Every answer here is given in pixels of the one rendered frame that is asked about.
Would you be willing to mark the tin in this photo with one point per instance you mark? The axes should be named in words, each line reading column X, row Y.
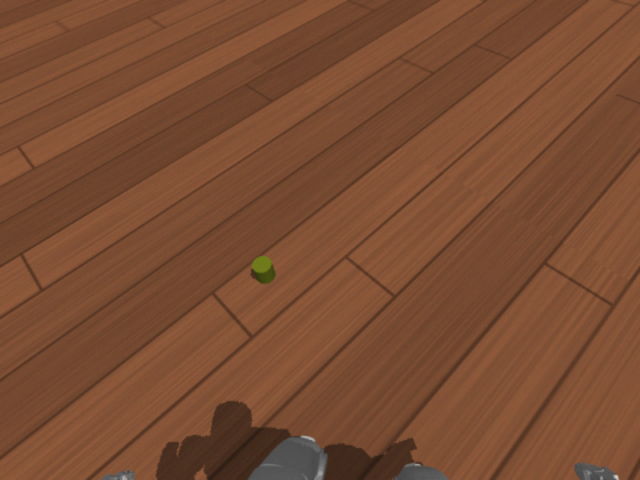
column 263, row 269

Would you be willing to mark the right robot hand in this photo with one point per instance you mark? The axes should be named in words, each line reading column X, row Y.
column 591, row 472

